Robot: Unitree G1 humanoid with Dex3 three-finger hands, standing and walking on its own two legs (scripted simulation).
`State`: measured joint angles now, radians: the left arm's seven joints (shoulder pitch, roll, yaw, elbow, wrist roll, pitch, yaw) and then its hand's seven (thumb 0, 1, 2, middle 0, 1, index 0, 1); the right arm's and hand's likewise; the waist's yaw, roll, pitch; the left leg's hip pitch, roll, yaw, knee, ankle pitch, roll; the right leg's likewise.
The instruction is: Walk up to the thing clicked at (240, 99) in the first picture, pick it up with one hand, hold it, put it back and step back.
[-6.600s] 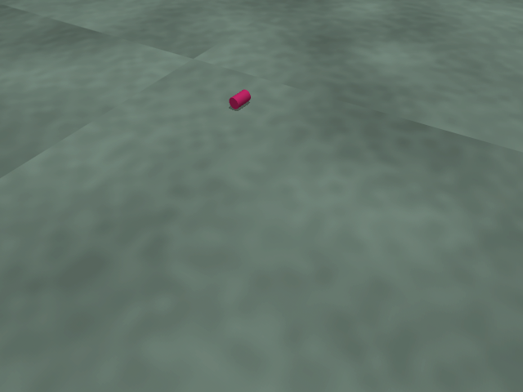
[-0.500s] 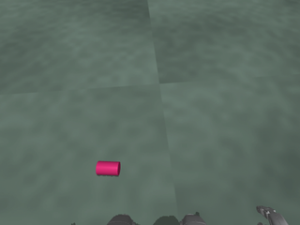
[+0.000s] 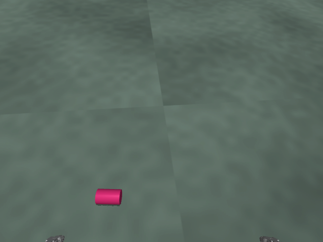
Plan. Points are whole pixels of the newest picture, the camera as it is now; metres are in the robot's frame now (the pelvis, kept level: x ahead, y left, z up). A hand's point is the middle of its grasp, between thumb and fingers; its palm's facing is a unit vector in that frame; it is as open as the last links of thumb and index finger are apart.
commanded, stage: walk up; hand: left
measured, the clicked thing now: (109, 196) +0.46 +0.30 -0.73
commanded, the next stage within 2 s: stand in 0.82 s
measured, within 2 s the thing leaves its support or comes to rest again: neither
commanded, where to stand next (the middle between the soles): +0.09 +0.03 m, yaw +1 degrees
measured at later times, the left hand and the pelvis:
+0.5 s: hand out of the picture +0.09 +0.25 -0.14, palm faces -0.02 -0.94 -0.35, open 7.4 cm; pelvis +0.00 +0.00 +0.01, yaw +0 degrees
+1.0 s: hand out of the picture +0.10 +0.25 -0.14, palm faces -0.01 -0.94 -0.34, open 7.4 cm; pelvis +0.01 -0.01 +0.01, yaw +0 degrees
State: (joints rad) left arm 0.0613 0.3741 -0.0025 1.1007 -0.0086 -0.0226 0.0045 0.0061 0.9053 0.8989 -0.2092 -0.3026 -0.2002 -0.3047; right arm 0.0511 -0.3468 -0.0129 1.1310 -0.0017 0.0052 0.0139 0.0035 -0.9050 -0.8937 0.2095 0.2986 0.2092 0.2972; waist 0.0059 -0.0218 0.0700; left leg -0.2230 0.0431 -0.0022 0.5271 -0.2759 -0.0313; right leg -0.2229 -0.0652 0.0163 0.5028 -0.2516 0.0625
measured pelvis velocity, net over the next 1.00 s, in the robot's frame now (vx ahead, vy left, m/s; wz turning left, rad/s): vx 0.01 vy -0.01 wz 0.00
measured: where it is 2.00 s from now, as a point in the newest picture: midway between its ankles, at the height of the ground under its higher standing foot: outside the picture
